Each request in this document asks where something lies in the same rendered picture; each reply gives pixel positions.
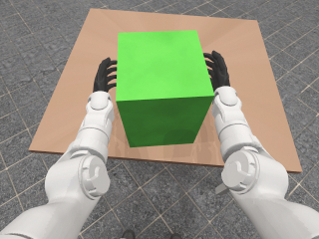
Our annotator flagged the robot left foot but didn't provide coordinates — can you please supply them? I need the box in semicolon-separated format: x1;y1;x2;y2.
122;229;136;239

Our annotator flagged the robot right forearm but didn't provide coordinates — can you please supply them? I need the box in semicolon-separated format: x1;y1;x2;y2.
211;86;275;163

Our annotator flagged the robot left forearm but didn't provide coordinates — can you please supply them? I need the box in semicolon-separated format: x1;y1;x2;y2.
45;91;115;192

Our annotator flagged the right robot hand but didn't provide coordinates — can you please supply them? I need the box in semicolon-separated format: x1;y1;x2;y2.
203;50;230;92

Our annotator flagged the robot right upper arm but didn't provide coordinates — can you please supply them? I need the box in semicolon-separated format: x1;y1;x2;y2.
221;149;319;239

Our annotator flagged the carton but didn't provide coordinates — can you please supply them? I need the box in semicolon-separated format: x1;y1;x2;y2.
116;30;214;147

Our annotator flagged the table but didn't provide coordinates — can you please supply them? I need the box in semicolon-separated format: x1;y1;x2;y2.
28;8;303;195

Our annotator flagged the left robot hand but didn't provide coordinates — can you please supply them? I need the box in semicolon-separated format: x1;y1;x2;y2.
93;57;118;93

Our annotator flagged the robot left upper arm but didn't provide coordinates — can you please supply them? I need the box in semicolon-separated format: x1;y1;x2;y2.
0;154;111;239

